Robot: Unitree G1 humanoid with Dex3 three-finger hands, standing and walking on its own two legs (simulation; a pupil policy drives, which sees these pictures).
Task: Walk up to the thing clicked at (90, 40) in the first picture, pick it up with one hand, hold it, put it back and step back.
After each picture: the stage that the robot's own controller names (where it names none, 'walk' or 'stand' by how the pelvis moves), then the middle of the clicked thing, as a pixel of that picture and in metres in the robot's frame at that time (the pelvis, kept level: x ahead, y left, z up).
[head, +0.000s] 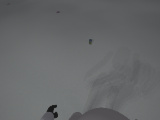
stand; (90, 41) +1.68 +0.10 -0.72
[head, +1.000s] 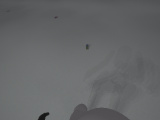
walk; (87, 47) +1.54 +0.25 -0.72
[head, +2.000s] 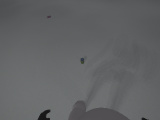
walk; (82, 60) +1.00 +0.27 -0.71
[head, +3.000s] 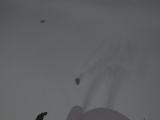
walk; (77, 81) +0.60 +0.22 -0.70
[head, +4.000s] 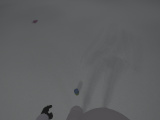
stand; (76, 92) +0.39 +0.20 -0.70
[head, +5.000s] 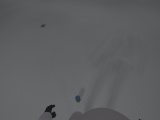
stand; (77, 99) +0.34 +0.19 -0.71
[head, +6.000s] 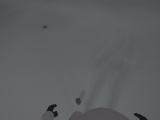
stand; (78, 101) +0.32 +0.19 -0.72
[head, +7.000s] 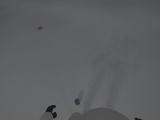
stand; (77, 102) +0.31 +0.19 -0.73
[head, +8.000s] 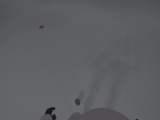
stand; (77, 102) +0.31 +0.18 -0.73
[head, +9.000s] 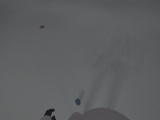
stand; (77, 102) +0.31 +0.18 -0.73
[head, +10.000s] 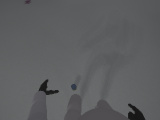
go down; (73, 87) +0.33 +0.19 -0.64
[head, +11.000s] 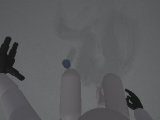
go down; (66, 64) +0.38 +0.24 -0.30
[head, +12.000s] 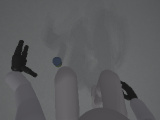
close in; (57, 62) +0.37 +0.26 -0.26
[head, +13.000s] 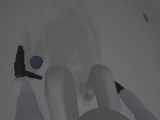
close; (36, 63) +0.35 +0.28 -0.21
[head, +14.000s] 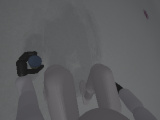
lift; (35, 63) +0.34 +0.28 -0.21
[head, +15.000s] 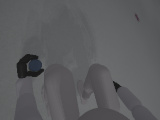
lift; (34, 66) +0.33 +0.27 -0.22
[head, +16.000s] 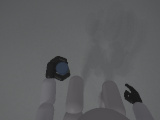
lift; (63, 70) +0.31 +0.21 -0.01
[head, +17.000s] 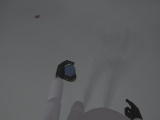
hold; (70, 74) +0.32 +0.17 +0.01
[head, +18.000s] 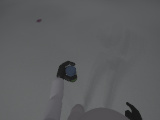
hold; (71, 74) +0.32 +0.17 +0.01
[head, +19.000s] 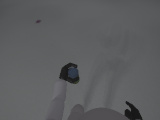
crouch; (74, 76) +0.32 +0.15 +0.00
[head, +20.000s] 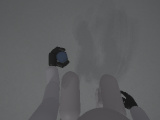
lower; (63, 59) +0.40 +0.22 -0.09
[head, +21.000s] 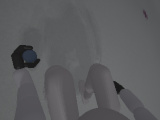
lower; (30, 58) +0.37 +0.30 -0.22
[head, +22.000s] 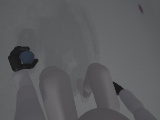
lower; (28, 59) +0.38 +0.30 -0.22
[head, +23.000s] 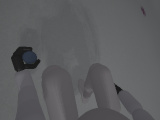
lower; (30, 59) +0.36 +0.30 -0.22
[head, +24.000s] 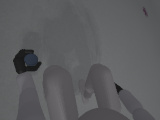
lower; (32, 61) +0.35 +0.30 -0.22
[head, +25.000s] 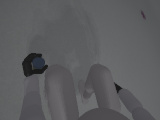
loosen; (38, 64) +0.34 +0.26 -0.22
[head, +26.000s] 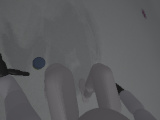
withdraw; (38, 63) +0.34 +0.26 -0.22
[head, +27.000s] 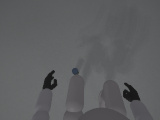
walk; (75, 71) +0.37 +0.20 -0.44
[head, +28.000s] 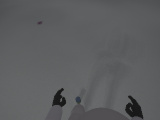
stand; (78, 100) +0.31 +0.16 -0.66
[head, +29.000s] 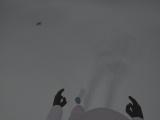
stand; (77, 100) +0.30 +0.17 -0.67
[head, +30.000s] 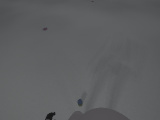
stand; (80, 102) +0.33 +0.15 -0.72
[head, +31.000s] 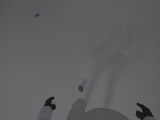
walk; (80, 88) +0.38 +0.16 -0.69
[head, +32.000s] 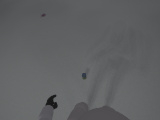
walk; (84, 76) +0.60 +0.16 -0.70
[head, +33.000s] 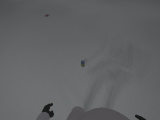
stand; (82, 63) +0.93 +0.19 -0.70
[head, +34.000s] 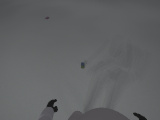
stand; (82, 65) +0.93 +0.19 -0.72
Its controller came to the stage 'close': yes
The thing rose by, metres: 0.71
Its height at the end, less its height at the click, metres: +0.00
